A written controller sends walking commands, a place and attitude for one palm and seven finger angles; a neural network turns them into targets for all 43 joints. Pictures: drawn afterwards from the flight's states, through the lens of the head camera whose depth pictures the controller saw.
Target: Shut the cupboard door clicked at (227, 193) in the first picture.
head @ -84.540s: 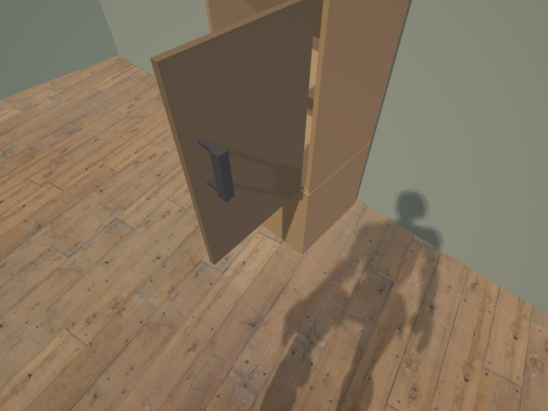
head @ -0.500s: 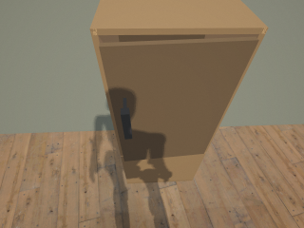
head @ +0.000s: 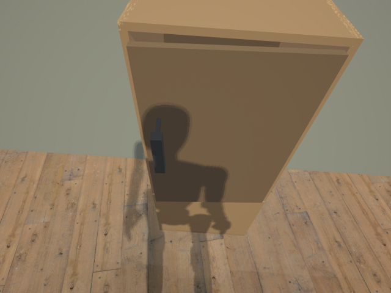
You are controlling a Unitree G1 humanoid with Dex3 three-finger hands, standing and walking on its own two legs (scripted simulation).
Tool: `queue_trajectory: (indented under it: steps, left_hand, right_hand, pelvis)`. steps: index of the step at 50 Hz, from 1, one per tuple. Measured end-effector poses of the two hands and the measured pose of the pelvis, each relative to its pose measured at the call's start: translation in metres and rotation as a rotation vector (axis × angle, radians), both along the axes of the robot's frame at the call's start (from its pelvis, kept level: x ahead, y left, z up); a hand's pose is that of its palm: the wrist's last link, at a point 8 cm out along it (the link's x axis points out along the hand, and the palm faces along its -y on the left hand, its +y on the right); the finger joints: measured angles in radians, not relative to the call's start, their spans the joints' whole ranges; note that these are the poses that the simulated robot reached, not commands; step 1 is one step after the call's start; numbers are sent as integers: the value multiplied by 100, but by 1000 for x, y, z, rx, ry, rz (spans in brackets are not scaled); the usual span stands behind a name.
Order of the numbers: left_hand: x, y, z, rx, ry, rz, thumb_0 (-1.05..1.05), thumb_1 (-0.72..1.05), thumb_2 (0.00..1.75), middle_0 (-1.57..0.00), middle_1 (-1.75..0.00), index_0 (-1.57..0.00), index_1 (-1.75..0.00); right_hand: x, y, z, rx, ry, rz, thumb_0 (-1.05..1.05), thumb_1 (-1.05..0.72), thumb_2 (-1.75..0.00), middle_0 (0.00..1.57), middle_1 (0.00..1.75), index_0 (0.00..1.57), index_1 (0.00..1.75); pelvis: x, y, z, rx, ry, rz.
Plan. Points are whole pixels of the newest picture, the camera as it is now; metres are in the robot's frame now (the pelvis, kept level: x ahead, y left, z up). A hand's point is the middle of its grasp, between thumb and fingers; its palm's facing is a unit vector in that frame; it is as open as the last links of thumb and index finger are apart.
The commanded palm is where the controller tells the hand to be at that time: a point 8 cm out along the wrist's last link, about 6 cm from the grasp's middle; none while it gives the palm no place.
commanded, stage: shuffle to correct the standing spot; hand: left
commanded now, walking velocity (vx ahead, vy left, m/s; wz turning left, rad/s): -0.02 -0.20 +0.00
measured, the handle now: (159, 146) +0.43 +0.11 +0.03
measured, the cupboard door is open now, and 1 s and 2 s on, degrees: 3 3 3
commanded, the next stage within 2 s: come to a stop and stand still in 0.30 s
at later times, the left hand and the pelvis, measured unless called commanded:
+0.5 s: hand out of the picture +0.00 +0.08 -0.17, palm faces +0.07 -0.98 -0.17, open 7.4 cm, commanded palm none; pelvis +0.00 -0.09 +0.01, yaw +1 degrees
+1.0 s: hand out of the picture -0.01 +0.08 -0.16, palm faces +0.03 -0.97 -0.23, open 7.4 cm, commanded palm none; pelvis -0.02 -0.10 +0.02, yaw +1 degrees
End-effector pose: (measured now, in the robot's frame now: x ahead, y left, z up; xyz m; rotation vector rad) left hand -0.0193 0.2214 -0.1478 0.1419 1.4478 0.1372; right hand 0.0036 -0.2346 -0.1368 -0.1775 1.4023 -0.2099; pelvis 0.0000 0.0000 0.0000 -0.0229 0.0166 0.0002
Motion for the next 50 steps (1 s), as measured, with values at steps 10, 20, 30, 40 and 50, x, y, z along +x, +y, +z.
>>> queue_trajectory:
  steps: [10, 20, 30, 40, 50]
  left_hand:
    - [-1, -36, 8, -11, 14, 26, 0, 91, 90, -20, -30, -20, -30]
    - [10, -71, 15, 31, -64, 43, 0, 91, 90, -20, -30, -20, -30]
    - [13, -109, -2, -40, -62, 60, 0, 91, 90, -20, -30, -20, -30]
    - [4, -104, 21, 27, -62, 54, 1, 92, 90, -20, -30, -20, -30]
    - [5, -96, 22, 53, -93, 7, 0, 91, 90, -20, -30, -20, -30]
  right_hand:
    - [19, -30, 3, 7, -56, 32, 0, -90, -90, 20, 30, 20, 30]
    - [47, -82, 7, 2, -74, 60, 0, -91, -90, 20, 30, 20, 30]
    - [70, -81, 22, 3, -158, 102, 0, -91, -90, 19, 30, 20, 30]
    - [54, -88, 13, 45, -130, 88, -1, -93, -90, 20, 30, 20, 30]
    - [-4, -95, 11, 41, -78, 20, 0, -92, -90, 20, 30, 20, 30]
  pelvis:
    - [-5, -34, 5, 14, 5, -8]
    - [-6, -80, 8, 21, 20, 19]
    - [0, -101, 11, 7, -8, 14]
    - [-2, -103, 18, 26, -17, 20]
    - [-17, -101, 15, 4, -22, 13]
